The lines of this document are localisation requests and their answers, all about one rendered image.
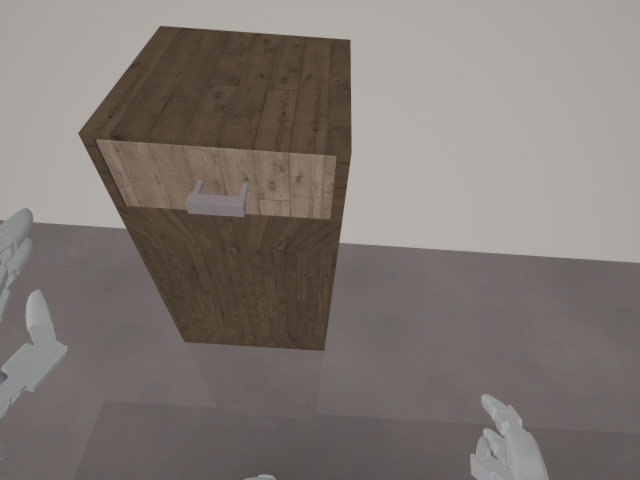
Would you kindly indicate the handle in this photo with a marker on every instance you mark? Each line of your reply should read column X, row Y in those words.
column 197, row 203

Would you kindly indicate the drawer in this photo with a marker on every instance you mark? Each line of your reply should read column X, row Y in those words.
column 280, row 183

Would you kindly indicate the cabinet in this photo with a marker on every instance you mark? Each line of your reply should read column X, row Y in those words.
column 257, row 280

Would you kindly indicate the right robot hand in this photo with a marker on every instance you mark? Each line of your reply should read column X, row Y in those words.
column 518, row 454

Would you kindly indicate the left robot hand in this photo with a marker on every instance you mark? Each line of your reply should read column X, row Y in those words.
column 31, row 364

